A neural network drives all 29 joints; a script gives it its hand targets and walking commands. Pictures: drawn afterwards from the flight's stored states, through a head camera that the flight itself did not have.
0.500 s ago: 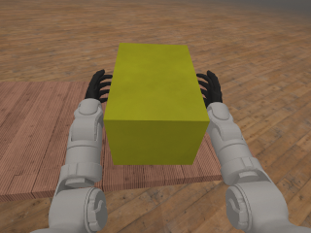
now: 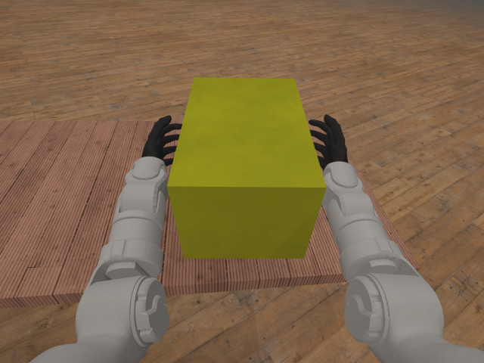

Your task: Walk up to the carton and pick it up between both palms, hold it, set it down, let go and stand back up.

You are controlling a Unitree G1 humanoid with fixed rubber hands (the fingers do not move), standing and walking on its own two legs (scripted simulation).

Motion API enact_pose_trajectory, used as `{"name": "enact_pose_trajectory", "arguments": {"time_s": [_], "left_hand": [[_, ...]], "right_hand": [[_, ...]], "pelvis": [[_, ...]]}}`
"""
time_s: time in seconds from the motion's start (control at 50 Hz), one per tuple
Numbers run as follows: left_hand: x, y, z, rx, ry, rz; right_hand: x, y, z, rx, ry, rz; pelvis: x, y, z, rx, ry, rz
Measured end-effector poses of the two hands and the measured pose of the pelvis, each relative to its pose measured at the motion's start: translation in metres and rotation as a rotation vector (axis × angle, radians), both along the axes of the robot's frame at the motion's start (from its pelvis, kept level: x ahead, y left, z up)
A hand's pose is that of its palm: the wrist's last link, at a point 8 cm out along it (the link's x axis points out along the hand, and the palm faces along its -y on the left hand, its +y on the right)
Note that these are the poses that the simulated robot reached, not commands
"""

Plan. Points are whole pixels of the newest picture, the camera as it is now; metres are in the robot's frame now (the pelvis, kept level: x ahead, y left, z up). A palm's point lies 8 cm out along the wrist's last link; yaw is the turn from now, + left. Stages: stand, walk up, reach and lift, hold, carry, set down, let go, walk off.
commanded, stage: set down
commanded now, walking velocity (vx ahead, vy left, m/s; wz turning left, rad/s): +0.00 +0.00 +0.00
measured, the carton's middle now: (244, 160) +0.46 +0.01 +0.13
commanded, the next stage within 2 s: none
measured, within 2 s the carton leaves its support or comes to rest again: rests again in 1.62 s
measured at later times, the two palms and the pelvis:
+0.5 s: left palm (157, 168) +0.42 +0.16 +0.14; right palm (327, 171) +0.41 -0.14 +0.15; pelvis +0.01 +0.01 +0.00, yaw -1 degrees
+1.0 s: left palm (154, 173) +0.42 +0.17 +0.12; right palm (320, 178) +0.41 -0.13 +0.13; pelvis +0.01 +0.01 +0.00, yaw -2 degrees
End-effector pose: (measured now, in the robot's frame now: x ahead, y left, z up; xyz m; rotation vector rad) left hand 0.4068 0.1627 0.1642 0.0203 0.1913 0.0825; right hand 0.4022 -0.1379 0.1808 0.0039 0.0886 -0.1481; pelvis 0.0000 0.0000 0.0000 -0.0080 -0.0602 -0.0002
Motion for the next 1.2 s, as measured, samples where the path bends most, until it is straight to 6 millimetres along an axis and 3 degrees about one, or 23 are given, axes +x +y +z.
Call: {"name": "enact_pose_trajectory", "arguments": {"time_s": [0.46,0.84,1.2], "left_hand": [[0.011,0.001,-0.025,-0.004,0.05,-0.006],[0.012,0.011,-0.034,-0.017,0.076,0.005],[0.014,0.005,-0.054,-0.013,0.084,-0.002]], "right_hand": [[0.009,0.001,-0.025,0.006,0.048,-0.01],[0.012,0.01,-0.039,0.008,0.072,0.008],[0.011,0.004,-0.061,-0.009,0.079,0.004]], "pelvis": [[0.007,0.005,0.0,-0.001,0.039,-0.011],[0.004,0.008,0.0,0.005,0.068,-0.026],[0.008,0.008,0.0,0.004,0.09,-0.036]]}}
